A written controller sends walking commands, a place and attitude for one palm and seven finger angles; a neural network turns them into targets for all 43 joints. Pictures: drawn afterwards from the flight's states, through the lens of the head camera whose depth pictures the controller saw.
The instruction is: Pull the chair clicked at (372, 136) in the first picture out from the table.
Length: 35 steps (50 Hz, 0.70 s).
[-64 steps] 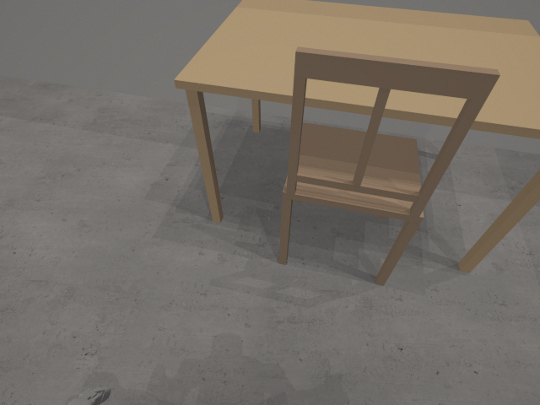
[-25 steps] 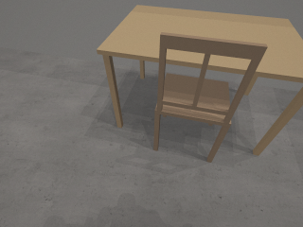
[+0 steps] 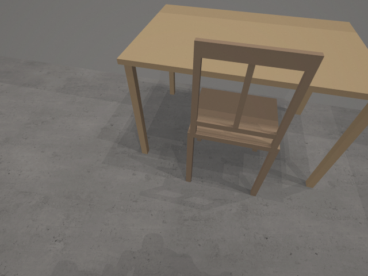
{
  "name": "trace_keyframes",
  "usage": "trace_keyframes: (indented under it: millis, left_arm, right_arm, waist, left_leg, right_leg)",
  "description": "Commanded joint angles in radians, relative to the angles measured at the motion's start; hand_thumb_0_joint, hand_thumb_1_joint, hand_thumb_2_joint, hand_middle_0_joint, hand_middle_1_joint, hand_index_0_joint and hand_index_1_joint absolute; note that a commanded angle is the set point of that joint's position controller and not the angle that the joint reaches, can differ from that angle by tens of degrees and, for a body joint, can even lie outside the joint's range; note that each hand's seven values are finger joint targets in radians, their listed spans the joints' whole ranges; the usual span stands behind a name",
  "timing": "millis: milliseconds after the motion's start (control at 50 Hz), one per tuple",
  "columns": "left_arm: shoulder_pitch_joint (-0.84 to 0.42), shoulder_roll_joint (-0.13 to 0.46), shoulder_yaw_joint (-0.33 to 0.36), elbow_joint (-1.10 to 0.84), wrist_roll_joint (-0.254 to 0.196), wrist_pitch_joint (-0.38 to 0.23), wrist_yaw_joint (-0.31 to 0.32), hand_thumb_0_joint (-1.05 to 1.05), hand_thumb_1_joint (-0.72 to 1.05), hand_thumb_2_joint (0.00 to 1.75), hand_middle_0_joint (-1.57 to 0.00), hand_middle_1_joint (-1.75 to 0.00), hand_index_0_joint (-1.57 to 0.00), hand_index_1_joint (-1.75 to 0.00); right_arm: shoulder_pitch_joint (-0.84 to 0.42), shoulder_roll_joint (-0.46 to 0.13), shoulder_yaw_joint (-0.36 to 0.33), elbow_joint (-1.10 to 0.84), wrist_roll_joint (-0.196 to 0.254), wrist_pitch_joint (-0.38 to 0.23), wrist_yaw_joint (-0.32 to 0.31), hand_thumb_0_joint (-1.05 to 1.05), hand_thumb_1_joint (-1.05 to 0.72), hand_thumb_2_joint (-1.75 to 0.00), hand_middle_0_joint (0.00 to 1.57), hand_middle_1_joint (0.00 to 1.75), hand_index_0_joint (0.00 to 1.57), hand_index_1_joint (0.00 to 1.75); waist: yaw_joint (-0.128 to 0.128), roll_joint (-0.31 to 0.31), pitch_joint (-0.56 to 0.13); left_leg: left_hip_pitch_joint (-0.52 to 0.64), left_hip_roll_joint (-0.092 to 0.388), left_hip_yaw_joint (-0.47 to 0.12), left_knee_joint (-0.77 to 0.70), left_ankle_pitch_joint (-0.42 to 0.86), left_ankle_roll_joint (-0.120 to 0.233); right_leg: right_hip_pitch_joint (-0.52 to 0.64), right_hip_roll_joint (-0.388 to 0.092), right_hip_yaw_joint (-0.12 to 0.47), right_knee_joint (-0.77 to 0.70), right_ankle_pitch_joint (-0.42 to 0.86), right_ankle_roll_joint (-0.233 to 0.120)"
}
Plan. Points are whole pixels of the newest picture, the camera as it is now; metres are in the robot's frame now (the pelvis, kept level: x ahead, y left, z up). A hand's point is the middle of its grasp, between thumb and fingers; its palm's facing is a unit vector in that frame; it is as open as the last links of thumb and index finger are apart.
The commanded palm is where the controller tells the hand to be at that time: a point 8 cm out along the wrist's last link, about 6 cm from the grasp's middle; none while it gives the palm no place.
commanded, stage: look at it before walking up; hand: left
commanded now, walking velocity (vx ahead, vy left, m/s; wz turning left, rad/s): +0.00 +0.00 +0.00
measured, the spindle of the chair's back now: (243, 98) +0.78 -0.20 -0.08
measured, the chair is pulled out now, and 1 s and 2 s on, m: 0.00 0.00 0.00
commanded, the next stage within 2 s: turn to face it in 0.16 s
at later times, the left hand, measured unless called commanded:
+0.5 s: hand out of the picture +0.07 +0.24 -0.16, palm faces -0.03 -0.94 -0.33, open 7.4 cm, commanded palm none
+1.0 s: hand out of the picture +0.05 +0.18 -0.18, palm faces -0.13 -0.97 -0.21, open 7.4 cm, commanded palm none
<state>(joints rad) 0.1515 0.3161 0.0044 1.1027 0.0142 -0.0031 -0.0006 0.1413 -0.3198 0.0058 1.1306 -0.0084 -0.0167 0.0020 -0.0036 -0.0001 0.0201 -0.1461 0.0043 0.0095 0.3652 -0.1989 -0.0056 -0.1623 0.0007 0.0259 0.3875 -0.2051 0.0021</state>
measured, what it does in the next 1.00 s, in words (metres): stands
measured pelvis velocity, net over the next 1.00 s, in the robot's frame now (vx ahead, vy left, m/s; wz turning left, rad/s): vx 0.00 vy -0.01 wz -0.16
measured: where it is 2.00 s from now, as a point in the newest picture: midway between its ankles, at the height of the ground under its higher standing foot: (199, 272)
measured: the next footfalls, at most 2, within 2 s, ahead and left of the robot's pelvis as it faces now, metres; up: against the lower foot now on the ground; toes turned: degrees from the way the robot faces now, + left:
left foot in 1.56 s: +0.31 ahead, +0.05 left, +0.00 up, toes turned -5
right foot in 2.00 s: +0.36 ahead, -0.20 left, +0.00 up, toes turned -17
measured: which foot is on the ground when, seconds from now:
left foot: down 0.00-1.00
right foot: down 0.00-1.00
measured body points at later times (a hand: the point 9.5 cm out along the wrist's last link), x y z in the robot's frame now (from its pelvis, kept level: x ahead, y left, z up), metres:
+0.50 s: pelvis +0.00 +0.00 +0.00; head +0.00 +0.00 +0.45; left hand +0.07 +0.29 -0.14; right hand +0.07 -0.29 -0.14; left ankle +0.00 +0.12 -0.75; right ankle +0.00 -0.12 -0.75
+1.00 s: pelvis +0.00 -0.01 -0.01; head +0.00 -0.02 +0.44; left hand +0.06 +0.23 -0.16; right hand -0.05 -0.25 -0.17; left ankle +0.00 +0.12 -0.75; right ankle -0.01 -0.11 -0.72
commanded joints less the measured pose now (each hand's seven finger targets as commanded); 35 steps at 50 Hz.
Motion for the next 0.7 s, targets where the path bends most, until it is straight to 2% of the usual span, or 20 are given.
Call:
trace_keyframes:
  millis: [0, 120, 200, 240, 360, 500, 540, 680]
  left_arm:
    - [-0.032, 0.207, 0.038, -0.065, -0.002, -0.029, 0.013, 0.0, 0.9, 0.9, -0.2, -0.3, -0.2, -0.3]
    - [-0.03, 0.206, 0.038, -0.061, -0.002, -0.029, 0.014, 0.0, 0.9, 0.9, -0.2, -0.3, -0.2, -0.3]
    - [-0.027, 0.208, 0.039, -0.062, -0.001, -0.031, 0.014, 0.0, 0.9, 0.9, -0.2, -0.3, -0.2, -0.3]
    - [-0.034, 0.207, 0.038, -0.059, -0.002, -0.03, 0.014, 0.0, 0.9, 0.9, -0.2, -0.3, -0.2, -0.3]
    - [-0.037, 0.213, 0.047, -0.07, -0.001, -0.022, 0.009, 0.0, 0.9, 0.9, -0.2, -0.3, -0.2, -0.3]
    - [0.013, 0.137, 0.041, -0.084, 0.001, 0.004, 0.012, 0.0, 0.9, 0.9, -0.2, -0.3, -0.2, -0.3]
    - [0.025, 0.115, 0.037, -0.089, 0.001, 0.012, 0.013, 0.0, 0.9, 0.9, -0.2, -0.3, -0.2, -0.3]
    - [0.056, 0.102, 0.048, -0.128, 0.004, 0.019, 0.014, 0.0, 0.9, 0.9, -0.2, -0.3, -0.2, -0.3]
  right_arm:
    - [-0.045, -0.195, -0.038, -0.065, -0.001, -0.025, -0.018, 0.0, -0.9, -0.9, 0.2, 0.3, 0.2, 0.3]
    - [-0.047, -0.194, -0.038, -0.063, -0.002, -0.026, -0.019, 0.0, -0.9, -0.9, 0.2, 0.3, 0.2, 0.3]
    - [-0.046, -0.194, -0.04, -0.064, -0.001, -0.024, -0.018, 0.0, -0.9, -0.9, 0.2, 0.3, 0.2, 0.3]
    - [-0.048, -0.199, -0.038, -0.061, -0.002, -0.025, -0.019, 0.0, -0.9, -0.9, 0.2, 0.3, 0.2, 0.3]
    - [-0.045, -0.205, -0.046, -0.071, -0.004, -0.027, -0.023, 0.0, -0.9, -0.9, 0.2, 0.3, 0.2, 0.3]
    - [0.003, -0.121, -0.04, -0.093, -0.004, -0.01, -0.028, 0.0, -0.9, -0.9, 0.2, 0.3, 0.2, 0.3]
    - [0.016, -0.098, -0.039, -0.099, -0.005, -0.004, -0.029, 0.0, -0.9, -0.9, 0.2, 0.3, 0.2, 0.3]
    - [0.056, -0.071, -0.053, -0.126, -0.004, 0.004, -0.031, 0.0, -0.9, -0.9, 0.2, 0.3, 0.2, 0.3]
  waist:
    - [0.003, -0.011, -0.059]
    - [0.004, 0.003, -0.052]
    - [0.004, -0.014, -0.056]
    - [0.001, 0.001, -0.054]
    - [0.002, 0.003, -0.044]
    - [0.001, -0.006, -0.054]
    - [-0.001, -0.008, -0.032]
    - [-0.003, -0.026, -0.02]
  left_leg:
    - [0.017, 0.113, -0.098, -0.053, 0.119, 0.028]
    - [0.018, 0.114, -0.096, -0.058, 0.125, 0.028]
    - [0.023, 0.113, -0.098, -0.055, 0.125, 0.027]
    - [0.022, 0.114, -0.099, -0.062, 0.129, 0.026]
    - [0.034, 0.125, -0.074, -0.045, 0.119, 0.025]
    - [0.026, 0.133, -0.037, 0.0, 0.092, 0.016]
    - [0.009, 0.134, -0.027, 0.005, 0.064, 0.012]
    - [-0.025, 0.127, 0.003, 0.06, -0.014, 0.009]
  right_leg:
    - [0.007, -0.116, 0.095, -0.063, 0.13, -0.03]
    - [0.011, -0.118, 0.093, -0.065, 0.141, -0.028]
    - [0.014, -0.12, 0.096, -0.073, 0.144, -0.031]
    - [0.016, -0.118, 0.094, -0.069, 0.145, -0.029]
    - [-0.013, -0.107, 0.116, -0.05, 0.176, -0.037]
    - [-0.054, -0.091, 0.135, 0.008, 0.198, -0.029]
    - [-0.079, -0.087, 0.145, 0.019, 0.184, -0.027]
    - [-0.13, -0.079, 0.193, 0.048, 0.15, -0.04]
